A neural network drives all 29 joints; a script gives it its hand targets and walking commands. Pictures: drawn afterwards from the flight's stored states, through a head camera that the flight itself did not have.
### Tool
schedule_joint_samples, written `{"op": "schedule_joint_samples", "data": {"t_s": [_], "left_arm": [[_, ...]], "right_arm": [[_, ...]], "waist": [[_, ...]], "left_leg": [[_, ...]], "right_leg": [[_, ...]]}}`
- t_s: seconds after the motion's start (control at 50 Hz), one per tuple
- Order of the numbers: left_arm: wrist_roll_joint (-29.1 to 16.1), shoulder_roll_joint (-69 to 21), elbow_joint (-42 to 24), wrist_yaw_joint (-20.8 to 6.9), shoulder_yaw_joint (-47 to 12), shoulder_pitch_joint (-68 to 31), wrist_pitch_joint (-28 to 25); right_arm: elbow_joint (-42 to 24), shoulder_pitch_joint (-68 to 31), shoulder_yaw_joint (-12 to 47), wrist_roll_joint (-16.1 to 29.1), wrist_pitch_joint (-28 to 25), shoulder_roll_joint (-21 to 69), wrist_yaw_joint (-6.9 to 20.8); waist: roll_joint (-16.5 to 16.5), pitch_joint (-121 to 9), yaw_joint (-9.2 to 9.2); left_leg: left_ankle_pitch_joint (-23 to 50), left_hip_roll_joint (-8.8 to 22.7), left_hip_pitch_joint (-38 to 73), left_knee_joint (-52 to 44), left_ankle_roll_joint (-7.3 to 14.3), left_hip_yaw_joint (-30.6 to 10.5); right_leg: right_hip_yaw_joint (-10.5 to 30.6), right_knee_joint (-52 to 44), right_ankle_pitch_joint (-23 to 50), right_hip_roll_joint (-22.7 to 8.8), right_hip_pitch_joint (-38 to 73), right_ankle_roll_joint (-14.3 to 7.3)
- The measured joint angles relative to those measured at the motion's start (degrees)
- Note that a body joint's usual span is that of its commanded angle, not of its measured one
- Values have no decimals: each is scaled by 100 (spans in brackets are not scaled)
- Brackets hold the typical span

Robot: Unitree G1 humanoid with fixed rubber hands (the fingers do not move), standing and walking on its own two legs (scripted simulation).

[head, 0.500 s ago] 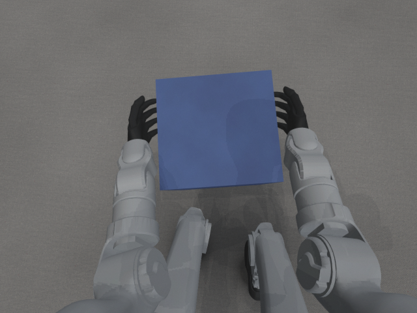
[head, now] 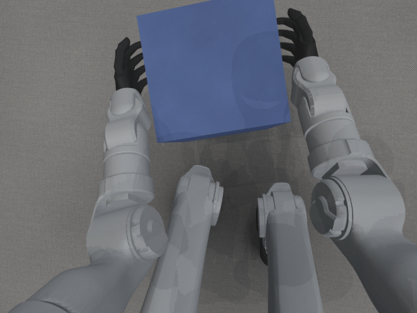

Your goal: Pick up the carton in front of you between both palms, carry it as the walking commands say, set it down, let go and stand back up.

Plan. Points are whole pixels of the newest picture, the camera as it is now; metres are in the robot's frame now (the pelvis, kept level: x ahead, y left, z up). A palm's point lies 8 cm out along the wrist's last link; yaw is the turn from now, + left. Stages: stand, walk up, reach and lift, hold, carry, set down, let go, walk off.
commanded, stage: set down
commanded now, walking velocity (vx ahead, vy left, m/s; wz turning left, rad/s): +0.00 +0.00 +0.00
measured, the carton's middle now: (217, 85) +0.48 +0.09 -0.20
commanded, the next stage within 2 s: none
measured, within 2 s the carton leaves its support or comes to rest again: rests again in 1.06 s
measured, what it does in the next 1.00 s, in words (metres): lowers itself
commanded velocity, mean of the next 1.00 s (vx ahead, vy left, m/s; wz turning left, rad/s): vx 0.00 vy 0.00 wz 0.00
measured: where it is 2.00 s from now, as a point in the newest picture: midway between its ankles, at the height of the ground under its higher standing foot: (229, 229)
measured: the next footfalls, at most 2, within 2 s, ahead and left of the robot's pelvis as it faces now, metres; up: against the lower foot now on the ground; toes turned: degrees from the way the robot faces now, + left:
none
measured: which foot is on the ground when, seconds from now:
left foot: down 0.00-1.00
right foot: down 0.00-1.00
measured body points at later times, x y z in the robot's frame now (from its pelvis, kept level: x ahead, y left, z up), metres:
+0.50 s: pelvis +0.00 -0.01 -0.07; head +0.35 +0.01 +0.21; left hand +0.46 +0.26 -0.23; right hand +0.56 -0.03 -0.23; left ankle +0.13 +0.14 -0.43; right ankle +0.09 -0.12 -0.43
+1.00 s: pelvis +0.00 -0.01 -0.08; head +0.35 +0.01 +0.20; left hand +0.45 +0.25 -0.26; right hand +0.55 -0.04 -0.26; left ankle +0.13 +0.13 -0.43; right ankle +0.09 -0.11 -0.43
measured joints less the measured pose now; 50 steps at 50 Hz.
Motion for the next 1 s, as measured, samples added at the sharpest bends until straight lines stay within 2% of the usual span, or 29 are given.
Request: {"op": "schedule_joint_samples", "data": {"t_s": [0.22,0.34,0.42,0.7,1.0], "left_arm": [[-45,218,304,43,149,-688,-38],[-314,374,389,65,137,-839,-101],[-455,356,441,77,163,-833,-135],[-237,487,892,-157,238,-903,-227],[-348,722,1496,-158,-11,-1174,-451]], "right_arm": [[587,-927,385,205,-37,-381,-95],[767,-1291,804,440,-31,-505,-209],[748,-1250,1054,571,-14,-580,-237],[1263,-1413,986,487,-159,-580,-244],[1678,-1608,1272,741,-395,-811,-134]], "waist": [[-29,649,126],[52,1170,248],[119,1256,233],[6,1189,252],[-27,1590,268]], "left_leg": [[7,-33,-722,712,-91,25],[-116,94,-835,1138,-99,79],[-211,101,-818,1282,-78,167],[-311,186,-880,1405,-121,144],[-337,321,-797,1564,-63,238]], "right_leg": [[-13,773,-3,128,-769,64],[-14,1177,-53,262,-929,92],[24,1382,-179,223,-923,81],[-109,1514,-230,153,-1038,-85],[-164,1696,-233,46,-997,-171]]}}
